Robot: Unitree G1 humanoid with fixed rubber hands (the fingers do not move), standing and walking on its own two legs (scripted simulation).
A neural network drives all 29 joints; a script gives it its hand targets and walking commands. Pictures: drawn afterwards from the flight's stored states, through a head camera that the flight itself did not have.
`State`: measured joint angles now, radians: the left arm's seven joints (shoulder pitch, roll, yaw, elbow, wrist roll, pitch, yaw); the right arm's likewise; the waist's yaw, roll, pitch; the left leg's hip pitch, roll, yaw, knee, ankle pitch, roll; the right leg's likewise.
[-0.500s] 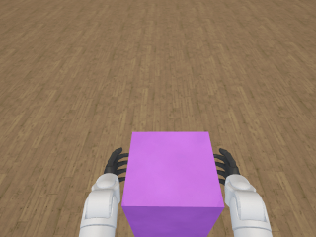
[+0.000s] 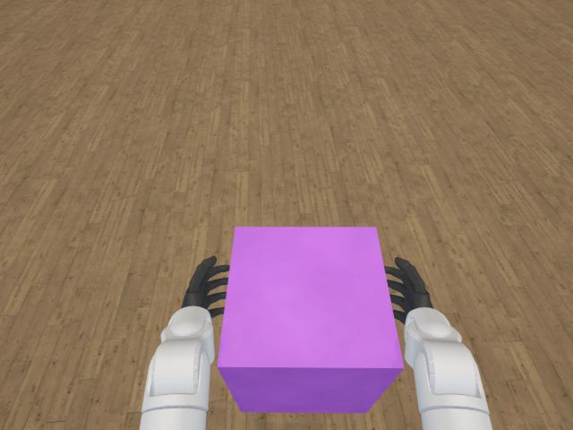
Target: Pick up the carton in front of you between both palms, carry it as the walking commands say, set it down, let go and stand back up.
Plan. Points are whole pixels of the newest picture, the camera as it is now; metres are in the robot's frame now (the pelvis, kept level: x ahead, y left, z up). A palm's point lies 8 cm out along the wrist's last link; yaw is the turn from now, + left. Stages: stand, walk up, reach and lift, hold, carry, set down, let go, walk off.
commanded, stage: carry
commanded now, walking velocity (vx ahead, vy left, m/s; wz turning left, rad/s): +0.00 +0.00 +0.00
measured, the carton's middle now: (304, 325) +0.31 +0.00 -0.06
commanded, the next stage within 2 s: hold in 1.58 s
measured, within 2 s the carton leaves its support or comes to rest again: neither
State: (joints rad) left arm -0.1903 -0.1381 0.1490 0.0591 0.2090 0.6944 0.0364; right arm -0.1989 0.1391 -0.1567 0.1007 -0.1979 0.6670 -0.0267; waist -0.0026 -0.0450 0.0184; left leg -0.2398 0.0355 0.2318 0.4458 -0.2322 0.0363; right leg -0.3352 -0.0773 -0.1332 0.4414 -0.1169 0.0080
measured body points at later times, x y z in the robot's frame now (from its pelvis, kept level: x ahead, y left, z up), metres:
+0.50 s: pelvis +0.07 -0.01 -0.01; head +0.06 -0.01 +0.44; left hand +0.37 +0.15 +0.03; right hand +0.38 -0.15 +0.03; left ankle +0.00 +0.09 -0.74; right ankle +0.06 -0.11 -0.74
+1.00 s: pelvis +0.03 -0.01 +0.00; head +0.00 -0.01 +0.45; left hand +0.33 +0.15 +0.03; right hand +0.34 -0.15 +0.03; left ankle +0.00 +0.09 -0.74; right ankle +0.06 -0.11 -0.74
